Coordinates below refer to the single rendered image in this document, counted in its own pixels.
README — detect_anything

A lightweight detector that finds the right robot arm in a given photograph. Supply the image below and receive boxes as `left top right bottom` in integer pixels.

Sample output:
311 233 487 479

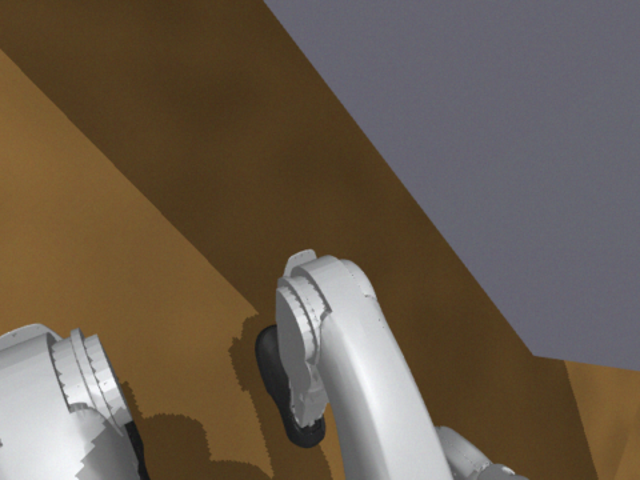
477 464 529 480

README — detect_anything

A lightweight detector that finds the left robot foot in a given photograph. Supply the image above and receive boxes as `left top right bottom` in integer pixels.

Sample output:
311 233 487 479
124 420 150 480

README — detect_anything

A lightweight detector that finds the right robot hand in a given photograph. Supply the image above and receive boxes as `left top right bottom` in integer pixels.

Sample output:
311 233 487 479
434 426 493 480

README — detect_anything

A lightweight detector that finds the right robot foot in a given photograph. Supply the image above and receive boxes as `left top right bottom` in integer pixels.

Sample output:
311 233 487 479
255 325 326 448

